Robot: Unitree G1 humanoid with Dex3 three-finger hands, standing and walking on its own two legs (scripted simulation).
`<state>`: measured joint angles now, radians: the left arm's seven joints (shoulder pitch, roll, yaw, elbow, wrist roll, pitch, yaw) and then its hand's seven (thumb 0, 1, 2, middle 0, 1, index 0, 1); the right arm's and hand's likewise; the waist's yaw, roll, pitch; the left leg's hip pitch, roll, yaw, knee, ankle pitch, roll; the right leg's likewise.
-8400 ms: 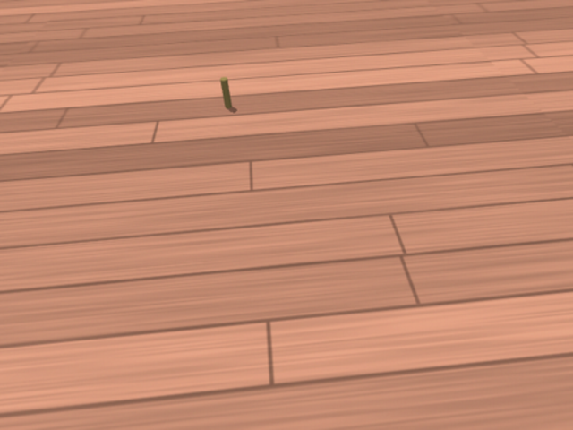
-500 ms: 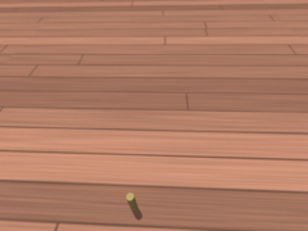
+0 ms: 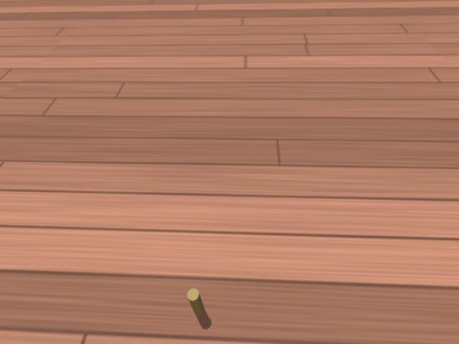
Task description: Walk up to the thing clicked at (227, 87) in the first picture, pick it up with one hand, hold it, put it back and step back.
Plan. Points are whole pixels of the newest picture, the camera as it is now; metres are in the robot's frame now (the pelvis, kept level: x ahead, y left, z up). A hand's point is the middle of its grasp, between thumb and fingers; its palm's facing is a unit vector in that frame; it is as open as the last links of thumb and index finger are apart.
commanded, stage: stand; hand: left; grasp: from the side
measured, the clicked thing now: (196, 302) +0.40 +0.18 -0.69
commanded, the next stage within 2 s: go down in 0.24 s
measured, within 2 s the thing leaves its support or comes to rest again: neither
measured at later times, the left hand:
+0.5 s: hand out of the picture +0.13 +0.25 -0.16, palm faces +0.05 -0.95 -0.32, open 9.0 cm
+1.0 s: hand out of the picture +0.15 +0.27 -0.19, palm faces +0.06 -0.94 -0.33, open 17.2 cm
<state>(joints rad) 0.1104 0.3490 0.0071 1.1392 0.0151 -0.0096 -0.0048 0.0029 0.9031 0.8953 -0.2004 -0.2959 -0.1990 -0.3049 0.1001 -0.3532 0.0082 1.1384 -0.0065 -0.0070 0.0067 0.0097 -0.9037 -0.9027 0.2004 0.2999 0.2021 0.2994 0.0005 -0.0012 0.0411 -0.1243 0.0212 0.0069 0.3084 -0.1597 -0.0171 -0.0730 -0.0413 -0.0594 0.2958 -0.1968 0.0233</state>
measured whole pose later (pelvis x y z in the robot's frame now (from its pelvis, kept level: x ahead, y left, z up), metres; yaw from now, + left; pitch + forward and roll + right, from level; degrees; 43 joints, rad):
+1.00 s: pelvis -0.01 +0.01 -0.06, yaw -2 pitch +13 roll -2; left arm 0.19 0.33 0.23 0.58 0.03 0.21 -0.05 -0.01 -0.49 0.03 -0.09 -0.05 -0.08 -0.07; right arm 0.24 -0.25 -0.02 0.61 0.02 -0.11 -0.05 0.01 -0.88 -0.89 0.20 0.30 0.20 0.30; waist -0.03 0.00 -0.09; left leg -0.75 0.05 0.00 0.96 -0.45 -0.01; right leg -0.68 -0.03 -0.04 0.92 -0.47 0.03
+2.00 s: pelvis -0.06 +0.01 -0.23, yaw -4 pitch +31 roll -4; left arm -0.19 0.57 0.59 0.81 -0.13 -0.26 -0.44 -0.01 -0.55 0.06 -0.06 -0.06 -0.05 -0.08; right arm 0.12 -0.30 0.01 0.63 -0.01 -0.18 -0.05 0.01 -0.90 -0.90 0.20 0.30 0.20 0.30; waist -0.04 -0.02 -0.17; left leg -1.62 0.06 -0.06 1.71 -0.64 -0.01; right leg -1.55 -0.02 -0.04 1.68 -0.68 0.02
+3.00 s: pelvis -0.10 +0.01 -0.37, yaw -7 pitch +33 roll -6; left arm -0.55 0.84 0.78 1.03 -0.16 -0.33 -0.67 -0.02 -0.51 0.06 -0.04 -0.04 -0.03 -0.06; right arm 0.11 -0.35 0.08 0.66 -0.04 -0.17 -0.03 0.01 -0.92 -0.91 0.20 0.30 0.20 0.30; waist -0.07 -0.03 -0.13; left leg -2.07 0.06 -0.12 2.15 -0.66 -0.02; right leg -1.98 -0.01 -0.07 2.10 -0.70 0.02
